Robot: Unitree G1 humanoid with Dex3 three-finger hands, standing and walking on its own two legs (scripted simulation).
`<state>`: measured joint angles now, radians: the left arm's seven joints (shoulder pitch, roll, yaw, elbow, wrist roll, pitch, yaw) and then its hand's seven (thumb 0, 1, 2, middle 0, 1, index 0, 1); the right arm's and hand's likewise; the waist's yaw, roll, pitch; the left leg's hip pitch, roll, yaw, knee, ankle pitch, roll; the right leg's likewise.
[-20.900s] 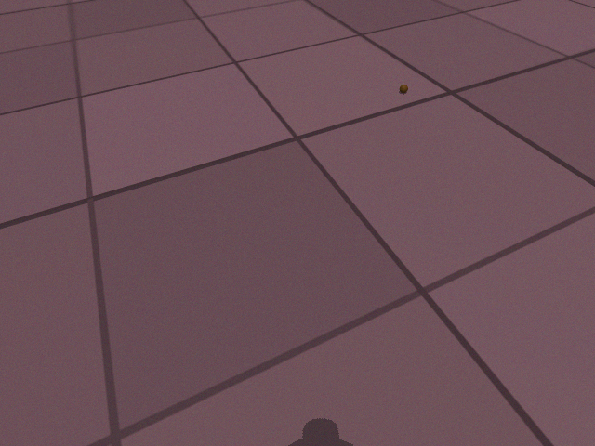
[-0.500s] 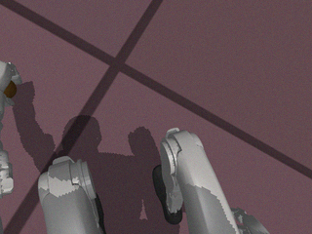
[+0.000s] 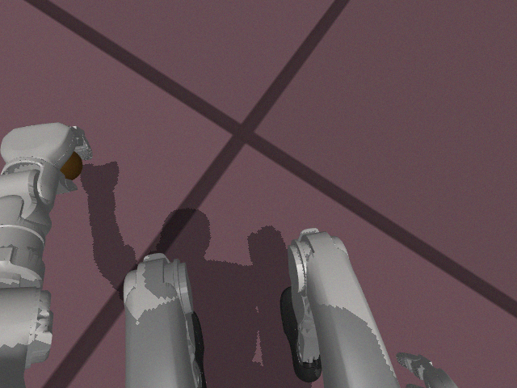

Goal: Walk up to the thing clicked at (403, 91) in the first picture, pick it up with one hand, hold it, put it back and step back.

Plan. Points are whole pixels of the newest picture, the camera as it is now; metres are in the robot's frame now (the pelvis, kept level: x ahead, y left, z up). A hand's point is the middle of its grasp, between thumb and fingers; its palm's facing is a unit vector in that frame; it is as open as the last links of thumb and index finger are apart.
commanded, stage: lift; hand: left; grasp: from above
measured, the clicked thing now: (62, 164) +0.49 +0.29 -0.13
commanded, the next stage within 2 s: hold in 1.26 s
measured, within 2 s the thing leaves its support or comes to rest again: neither
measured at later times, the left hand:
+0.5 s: hand out of the picture +0.38 +0.27 +0.09, palm faces -0.42 -0.12 -0.90, open 7.3 cm
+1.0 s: hand out of the picture +0.37 +0.25 +0.23, palm faces -0.43 -0.11 -0.89, open 7.3 cm
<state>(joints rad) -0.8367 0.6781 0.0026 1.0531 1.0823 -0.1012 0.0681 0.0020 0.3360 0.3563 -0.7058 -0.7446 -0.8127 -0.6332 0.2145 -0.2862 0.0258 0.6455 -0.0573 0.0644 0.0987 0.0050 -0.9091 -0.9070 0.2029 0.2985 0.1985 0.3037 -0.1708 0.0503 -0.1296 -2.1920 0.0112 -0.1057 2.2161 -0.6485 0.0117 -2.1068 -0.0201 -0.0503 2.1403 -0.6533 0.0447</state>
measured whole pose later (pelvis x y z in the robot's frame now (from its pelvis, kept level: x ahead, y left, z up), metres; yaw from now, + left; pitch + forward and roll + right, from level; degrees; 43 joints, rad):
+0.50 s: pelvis +0.01 +0.00 +0.16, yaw +3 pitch +26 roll -4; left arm -0.48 0.53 -0.10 0.70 0.97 0.00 0.02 0.00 0.35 0.30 -0.73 -0.72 -0.85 -0.59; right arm 0.16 -0.25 -0.01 0.66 0.01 0.07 -0.01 0.01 -0.90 -0.90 0.20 0.30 0.20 0.30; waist -0.09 0.05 -0.18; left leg -1.58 0.03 -0.06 1.70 -0.59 0.00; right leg -1.53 -0.02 -0.03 1.64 -0.58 0.03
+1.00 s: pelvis +0.05 +0.00 +0.31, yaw +4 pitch +14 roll -2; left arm -0.37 0.41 -0.18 0.84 0.98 0.02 0.12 0.00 0.36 0.26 -0.74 -0.71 -0.86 -0.57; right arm 0.24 -0.24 -0.03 0.73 0.03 -0.01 -0.05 0.01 -0.91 -0.91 0.20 0.30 0.20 0.30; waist -0.07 0.04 -0.13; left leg -0.89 0.04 -0.01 1.10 -0.46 0.00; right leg -0.86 -0.01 -0.01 1.06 -0.44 0.03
